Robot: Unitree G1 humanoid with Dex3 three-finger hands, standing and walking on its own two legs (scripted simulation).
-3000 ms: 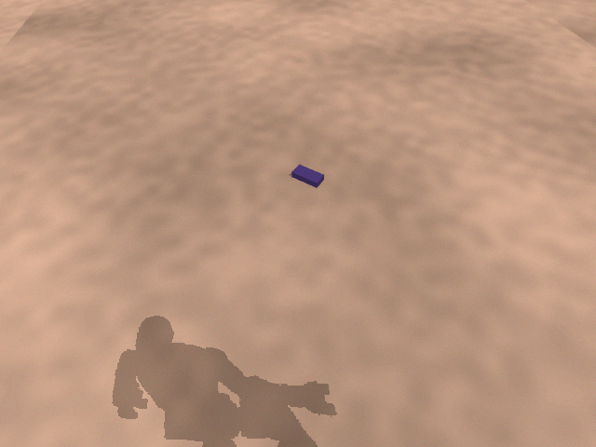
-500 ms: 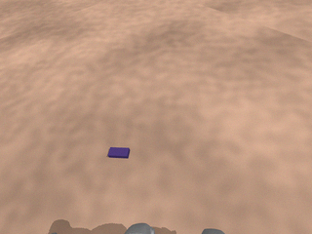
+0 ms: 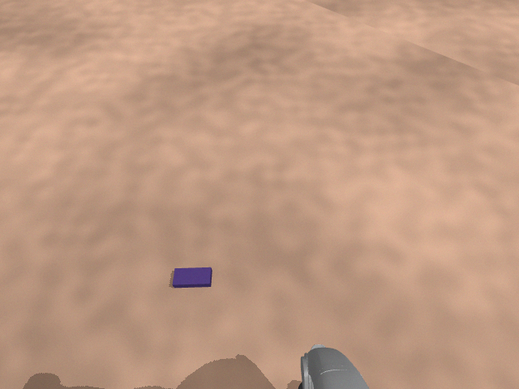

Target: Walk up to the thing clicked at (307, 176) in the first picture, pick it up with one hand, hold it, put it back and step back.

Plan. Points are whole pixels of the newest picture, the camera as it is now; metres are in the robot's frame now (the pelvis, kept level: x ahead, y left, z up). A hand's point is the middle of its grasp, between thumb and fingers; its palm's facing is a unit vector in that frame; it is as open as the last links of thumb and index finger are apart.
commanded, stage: walk up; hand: left
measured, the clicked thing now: (192, 277) +0.60 +0.26 -0.74
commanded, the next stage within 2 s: none
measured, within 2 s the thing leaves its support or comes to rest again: neither
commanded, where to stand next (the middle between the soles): +0.24 +0.10 m, yaw -4 degrees
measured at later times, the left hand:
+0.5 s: hand out of the picture +0.15 +0.44 -0.13, palm faces -0.06 -0.86 -0.51, open 7.4 cm
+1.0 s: hand (47, 322) +0.29 +0.42 -0.17, palm faces -0.16 -0.91 -0.37, open 7.3 cm
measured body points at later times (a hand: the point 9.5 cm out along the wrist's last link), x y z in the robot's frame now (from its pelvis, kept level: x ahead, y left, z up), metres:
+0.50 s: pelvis +0.11 +0.13 -0.02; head +0.11 +0.12 +0.43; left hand +0.15 +0.49 -0.10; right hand +0.17 -0.22 -0.12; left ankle +0.19 +0.30 -0.72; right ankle +0.12 -0.07 -0.72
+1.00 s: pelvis +0.14 +0.16 -0.02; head +0.19 +0.17 +0.43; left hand +0.30 +0.47 -0.14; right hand +0.13 -0.18 -0.11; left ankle +0.19 +0.30 -0.72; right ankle +0.14 +0.01 -0.71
